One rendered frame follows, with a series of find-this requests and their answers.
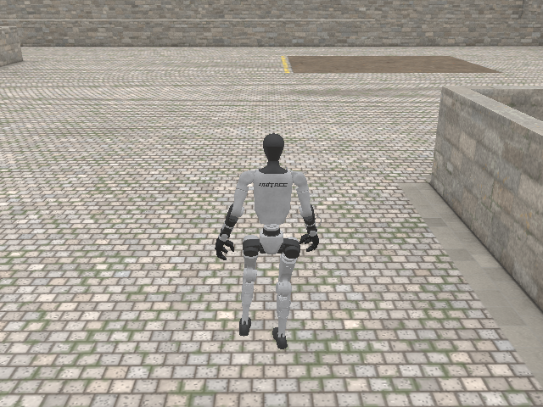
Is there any robot right forearm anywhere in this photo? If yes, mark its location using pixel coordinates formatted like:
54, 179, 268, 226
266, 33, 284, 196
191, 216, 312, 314
303, 205, 317, 237

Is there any robot left forearm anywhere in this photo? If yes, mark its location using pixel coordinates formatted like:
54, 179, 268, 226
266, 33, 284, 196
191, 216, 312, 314
218, 204, 238, 242

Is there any left robot hand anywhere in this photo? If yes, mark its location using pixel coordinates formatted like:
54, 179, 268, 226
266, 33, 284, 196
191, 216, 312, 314
215, 238, 234, 260

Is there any right robot thigh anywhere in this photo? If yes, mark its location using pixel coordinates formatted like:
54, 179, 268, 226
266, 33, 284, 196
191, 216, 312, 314
276, 237, 300, 297

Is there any robot left upper arm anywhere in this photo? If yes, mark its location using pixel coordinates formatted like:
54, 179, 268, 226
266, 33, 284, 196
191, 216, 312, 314
230, 170, 255, 217

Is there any right robot hand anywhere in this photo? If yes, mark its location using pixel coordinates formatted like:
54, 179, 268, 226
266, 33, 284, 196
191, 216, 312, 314
299, 234, 319, 252

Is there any robot left foot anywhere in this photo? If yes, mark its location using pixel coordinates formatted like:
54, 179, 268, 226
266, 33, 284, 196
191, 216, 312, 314
239, 318, 251, 336

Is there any robot right upper arm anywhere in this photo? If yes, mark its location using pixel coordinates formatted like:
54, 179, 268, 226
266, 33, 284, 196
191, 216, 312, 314
290, 170, 312, 217

